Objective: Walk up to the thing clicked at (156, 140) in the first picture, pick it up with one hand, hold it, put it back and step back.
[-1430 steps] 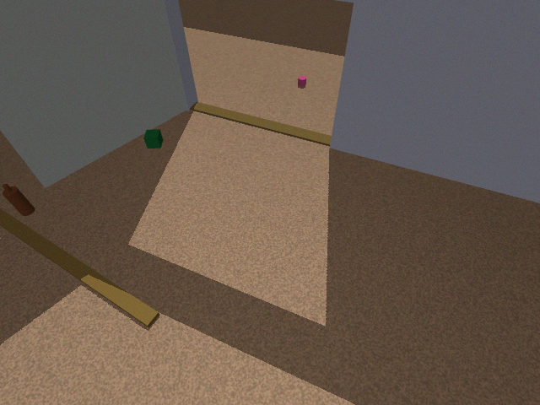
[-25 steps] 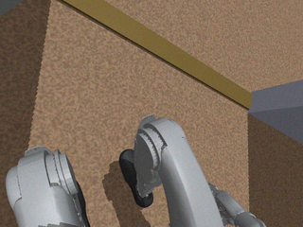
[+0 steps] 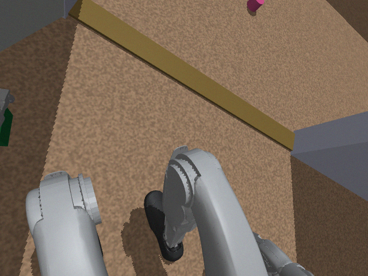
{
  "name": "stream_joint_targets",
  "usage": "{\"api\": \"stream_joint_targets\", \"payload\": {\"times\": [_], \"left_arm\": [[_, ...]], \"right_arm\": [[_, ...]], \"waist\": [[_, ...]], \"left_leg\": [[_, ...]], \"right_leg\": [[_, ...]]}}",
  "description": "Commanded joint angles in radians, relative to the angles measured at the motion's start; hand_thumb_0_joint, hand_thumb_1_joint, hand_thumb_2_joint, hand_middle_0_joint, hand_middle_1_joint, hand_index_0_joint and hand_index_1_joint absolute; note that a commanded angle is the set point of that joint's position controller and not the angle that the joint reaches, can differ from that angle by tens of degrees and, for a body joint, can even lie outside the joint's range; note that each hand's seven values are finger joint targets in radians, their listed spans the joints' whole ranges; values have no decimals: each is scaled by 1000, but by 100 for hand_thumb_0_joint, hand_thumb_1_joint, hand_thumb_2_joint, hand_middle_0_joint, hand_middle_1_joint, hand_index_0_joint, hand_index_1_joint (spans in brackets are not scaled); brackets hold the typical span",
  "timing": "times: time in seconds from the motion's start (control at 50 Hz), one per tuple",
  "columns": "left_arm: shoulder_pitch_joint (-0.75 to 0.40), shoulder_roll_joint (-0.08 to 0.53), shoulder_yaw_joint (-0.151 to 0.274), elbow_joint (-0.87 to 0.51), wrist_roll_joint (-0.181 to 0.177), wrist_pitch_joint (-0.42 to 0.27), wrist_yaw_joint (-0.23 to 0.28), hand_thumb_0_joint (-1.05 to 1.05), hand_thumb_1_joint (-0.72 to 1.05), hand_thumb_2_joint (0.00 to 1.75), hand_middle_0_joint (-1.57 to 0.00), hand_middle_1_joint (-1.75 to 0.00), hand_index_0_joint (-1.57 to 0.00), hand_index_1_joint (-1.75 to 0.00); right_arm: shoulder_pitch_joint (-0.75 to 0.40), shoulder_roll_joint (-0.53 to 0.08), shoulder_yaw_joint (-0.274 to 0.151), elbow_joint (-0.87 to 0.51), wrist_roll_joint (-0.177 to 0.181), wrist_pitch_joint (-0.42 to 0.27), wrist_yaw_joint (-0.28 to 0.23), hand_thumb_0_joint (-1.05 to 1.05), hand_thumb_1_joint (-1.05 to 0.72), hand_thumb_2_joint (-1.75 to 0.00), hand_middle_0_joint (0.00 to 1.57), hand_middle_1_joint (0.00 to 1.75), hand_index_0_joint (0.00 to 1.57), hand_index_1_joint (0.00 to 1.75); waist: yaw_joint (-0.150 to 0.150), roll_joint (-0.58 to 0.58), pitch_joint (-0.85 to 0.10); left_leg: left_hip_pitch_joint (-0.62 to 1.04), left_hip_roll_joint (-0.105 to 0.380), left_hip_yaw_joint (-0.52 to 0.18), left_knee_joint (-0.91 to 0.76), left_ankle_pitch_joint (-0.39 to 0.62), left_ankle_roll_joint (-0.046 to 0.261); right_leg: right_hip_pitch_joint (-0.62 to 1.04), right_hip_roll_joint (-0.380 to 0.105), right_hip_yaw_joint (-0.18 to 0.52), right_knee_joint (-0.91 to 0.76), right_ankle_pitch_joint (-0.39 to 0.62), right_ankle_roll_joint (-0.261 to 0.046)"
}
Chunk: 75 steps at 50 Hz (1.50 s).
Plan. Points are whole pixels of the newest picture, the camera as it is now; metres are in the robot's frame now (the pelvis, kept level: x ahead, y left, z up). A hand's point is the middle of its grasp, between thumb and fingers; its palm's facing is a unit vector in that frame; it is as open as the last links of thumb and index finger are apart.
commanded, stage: rest palm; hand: left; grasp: from above
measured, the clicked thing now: out of the picture +0.44 +0.32 -0.27
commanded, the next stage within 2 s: close in 0.40 s
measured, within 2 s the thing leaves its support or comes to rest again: neither
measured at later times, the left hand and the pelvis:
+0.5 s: hand out of the picture +0.42 +0.33 -0.24, palm faces -0.53 -0.12 -0.84, open 14.1 cm; pelvis +0.01 -0.01 +0.00, yaw +2 degrees
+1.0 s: hand out of the picture +0.43 +0.32 -0.24, palm faces -0.42 -0.04 -0.91, open 12.9 cm; pelvis +0.00 +0.00 +0.00, yaw +0 degrees
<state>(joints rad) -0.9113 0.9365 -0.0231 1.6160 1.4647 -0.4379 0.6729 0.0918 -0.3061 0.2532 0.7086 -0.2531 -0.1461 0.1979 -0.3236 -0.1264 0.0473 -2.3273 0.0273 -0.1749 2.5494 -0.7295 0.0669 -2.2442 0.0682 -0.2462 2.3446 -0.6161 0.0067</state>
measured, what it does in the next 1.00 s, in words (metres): stands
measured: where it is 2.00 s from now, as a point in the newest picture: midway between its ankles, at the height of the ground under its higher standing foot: (132, 255)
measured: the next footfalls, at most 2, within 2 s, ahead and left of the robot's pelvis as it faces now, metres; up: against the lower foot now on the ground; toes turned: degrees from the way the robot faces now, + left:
none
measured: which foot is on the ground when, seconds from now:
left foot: down 0.00-1.00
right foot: down 0.00-1.00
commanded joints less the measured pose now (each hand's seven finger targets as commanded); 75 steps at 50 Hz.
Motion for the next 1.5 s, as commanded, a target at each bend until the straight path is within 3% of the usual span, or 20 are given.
{"api": "stream_joint_targets", "payload": {"times": [0.0,0.06,0.08,0.14,0.2,0.26,0.4,0.5,0.58,0.68,0.84,0.94,1.0,1.08,1.14,1.22,1.3,1.4,1.42,1.48], "left_arm": [[-318,165,8,-101,-14,83,84,0,-54,104,-9,-87,-5,-90],[-344,191,41,-99,-27,133,79,0,-53,101,-9,-88,-6,-90],[-350,163,16,-91,-34,153,71,0,-53,102,-8,-88,-5,-91],[-363,280,127,-104,-55,181,39,0,-53,101,-9,-89,-6,-92],[-300,247,152,-30,-81,190,-26,0,-51,99,-10,-89,-7,-92],[-290,260,161,-55,-131,175,-100,0,-52,98,-7,-95,-6,-96],[-199,321,170,-218,-177,52,-223,0,-51,100,-8,-94,-6,-96],[-149,341,195,-220,-162,-60,-203,0,-44,97,-10,-94,-9,-94],[-195,294,124,-178,-105,-91,-138,0,-36,92,-14,-91,-15,-90],[-209,225,35,-124,-63,-50,-50,0,-34,90,-16,-87,-16,-87],[-294,191,13,-78,-43,60,26,0,-29,87,-23,-79,-22,-80],[-354,267,76,-117,-47,119,30,0,-22,79,-29,-74,-28,-74],[-322,267,106,-89,-56,143,-1,0,-21,78,-29,-74,-29,-74],[-349,330,169,-126,-81,149,-39,0,-18,76,-34,-70,-33,-71],[-278,285,154,-48,-105,142,-81,0,-15,74,-34,-71,-34,-71],[-234,284,139,-48,-157,98,-154,0,-12,69,-34,-74,-36,-72],[-246,344,157,-153,-167,24,-184,0,-7,66,-38,-71,-40,-69],[-234,359,163,-205,-129,-43,-162,0,2,64,-45,-66,-46,-64],[-217,330,122,-165,-107,-43,-160,0,3,67,-47,-65,-48,-64],[-223,301,110,-161,-90,-52,-118,0,12,71,-55,-64,-55,-63]], "right_arm": [[128,-336,-110,6,8,-45,12,0,-90,-90,20,30,20,30],[111,-352,-117,-23,14,-73,28,0,-91,-91,20,30,20,30],[125,-341,-117,6,20,-76,30,0,-91,-91,20,30,20,30],[138,-363,-128,-28,29,-91,36,0,-91,-91,20,30,20,30],[179,-341,-120,-42,27,-86,45,0,-91,-91,20,30,20,30],[198,-339,-116,-41,34,-74,35,0,-92,-91,20,30,20,30],[242,-351,-103,-69,35,-13,7,0,-91,-91,20,30,20,30],[230,-330,-79,-76,21,31,-10,0,-89,-90,20,30,20,30],[193,-331,-81,-76,1,35,-17,0,-89,-90,20,30,20,30],[159,-327,-75,-19,-5,14,-19,0,-89,-90,20,30,20,30],[130,-338,-85,-30,9,-50,5,0,-89,-90,20,30,20,30],[133,-363,-99,-43,17,-76,19,0,-89,-90,20,30,20,30],[149,-350,-91,-56,14,-89,33,0,-90,-90,20,30,20,30],[191,-353,-103,-62,23,-75,28,0,-90,-90,20,30,20,30],[224,-342,-89,-65,26,-61,25,0,-90,-90,20,30,20,30],[229,-332,-76,-67,29,-36,12,0,-90,-90,20,30,20,30],[226,-345,-74,-80,27,-10,-9,0,-90,-90,20,30,20,30],[214,-330,-64,-91,13,21,-22,0,-90,-90,20,30,20,30],[203,-323,-58,-94,8,22,-20,0,-90,-90,20,30,20,30],[184,-315,-58,-73,8,27,-28,0,-89,-90,20,30,20,30]], "waist": [[-46,538,-507],[-57,554,-498],[-43,570,-519],[-44,577,-552],[-72,529,-523],[-66,497,-542],[-30,477,-650],[-11,438,-619],[-32,451,-551],[-39,446,-456],[-58,481,-483],[-50,577,-540],[-68,560,-509],[-57,584,-590],[-89,451,-520],[-73,371,-553],[-46,448,-594],[-24,503,-604],[-35,493,-565],[-32,497,-559]], "left_leg": [[521,9,-37,-343,171,-74],[519,9,-37,-338,172,-73],[522,5,-36,-347,165,-75],[526,5,-21,-326,186,-69],[475,-5,11,-291,232,-56],[433,-18,42,-255,233,-40],[490,-16,42,-220,385,-53],[450,-9,29,-223,319,-44],[467,0,27,-241,218,-43],[441,2,4,-288,125,-51],[489,11,-48,-319,196,-66],[538,10,-37,-329,218,-76],[514,7,-16,-306,212,-69],[522,3,7,-295,252,-63],[412,-12,38,-251,248,-34],[358,-17,44,-222,272,-23],[423,-14,30,-236,283,-42],[491,-3,20,-252,256,-54],[487,0,21,-244,248,-54],[477,4,15,-259,231,-50]], "right_leg": [[151,35,-16,-140,129,-44],[149,21,-10,-132,141,-39],[139,17,-2,-133,134,-44],[191,10,7,-131,160,-40],[264,8,15,-140,204,-34],[331,14,24,-179,207,-38],[489,23,16,-198,317,-44],[493,35,12,-205,247,-41],[386,47,6,-199,160,-33],[261,53,-16,-200,64,-38],[186,37,-28,-142,146,-38],[213,22,-12,-132,174,-40],[229,15,-3,-136,177,-34],[311,20,6,-152,218,-40],[368,23,15,-182,227,-31],[471,23,34,-203,260,-20],[477,31,16,-201,231,-39],[418,40,-2,-194,179,-46],[393,42,0,-190,175,-45],[365,52,-6,-185,170,-39]]}}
